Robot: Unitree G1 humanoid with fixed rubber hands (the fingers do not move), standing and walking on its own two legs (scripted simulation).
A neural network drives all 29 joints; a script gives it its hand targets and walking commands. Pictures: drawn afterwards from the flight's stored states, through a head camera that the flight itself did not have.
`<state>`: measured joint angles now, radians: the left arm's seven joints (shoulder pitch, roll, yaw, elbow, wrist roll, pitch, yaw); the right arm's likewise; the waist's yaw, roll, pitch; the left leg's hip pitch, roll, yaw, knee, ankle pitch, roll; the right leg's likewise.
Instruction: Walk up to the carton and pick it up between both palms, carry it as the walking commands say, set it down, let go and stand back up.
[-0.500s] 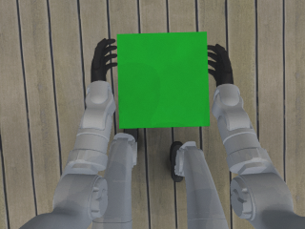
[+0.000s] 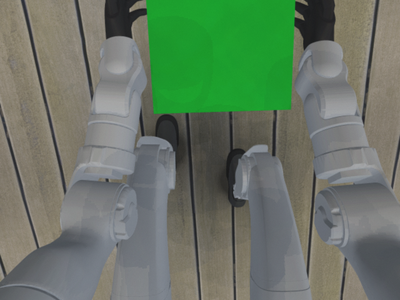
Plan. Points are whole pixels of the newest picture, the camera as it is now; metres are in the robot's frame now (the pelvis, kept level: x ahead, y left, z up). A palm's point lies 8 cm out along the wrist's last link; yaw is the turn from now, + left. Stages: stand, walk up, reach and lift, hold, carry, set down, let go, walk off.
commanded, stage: set down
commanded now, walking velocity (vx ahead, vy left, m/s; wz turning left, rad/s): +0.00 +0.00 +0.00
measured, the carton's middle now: (216, 53) +0.47 +0.00 -0.26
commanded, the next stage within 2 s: none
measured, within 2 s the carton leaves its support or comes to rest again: neither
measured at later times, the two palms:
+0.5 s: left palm out of the picture +0.54 +0.15 -0.22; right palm (302, 25) +0.52 -0.14 -0.23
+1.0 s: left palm (135, 1) +0.56 +0.16 -0.30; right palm (279, 25) +0.54 -0.13 -0.32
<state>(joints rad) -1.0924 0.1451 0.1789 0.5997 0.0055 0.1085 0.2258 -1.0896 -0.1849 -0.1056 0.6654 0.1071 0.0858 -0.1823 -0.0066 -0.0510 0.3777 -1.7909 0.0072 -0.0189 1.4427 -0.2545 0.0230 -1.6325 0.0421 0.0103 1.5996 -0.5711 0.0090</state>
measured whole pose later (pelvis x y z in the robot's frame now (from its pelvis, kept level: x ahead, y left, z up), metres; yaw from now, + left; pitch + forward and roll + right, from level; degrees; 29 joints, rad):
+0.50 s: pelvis -0.02 -0.01 -0.07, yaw -2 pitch +28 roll -3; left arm -1.53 0.24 0.24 0.94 -0.03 0.21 0.18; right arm -1.43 -0.24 -0.19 0.96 0.16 0.19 -0.17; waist 0.04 -0.05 0.52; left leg -1.91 0.01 -0.05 1.71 -0.30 0.00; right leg -1.75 0.09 0.01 1.87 -0.62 0.02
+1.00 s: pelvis -0.01 -0.01 -0.14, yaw -3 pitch +33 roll -2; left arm -1.60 0.27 0.30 0.91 0.00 0.27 0.15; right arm -1.53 -0.25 -0.23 0.95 0.06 0.28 -0.12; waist 0.06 -0.05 0.53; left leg -2.16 0.01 -0.05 1.91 -0.32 -0.01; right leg -1.99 0.11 0.01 2.09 -0.67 0.03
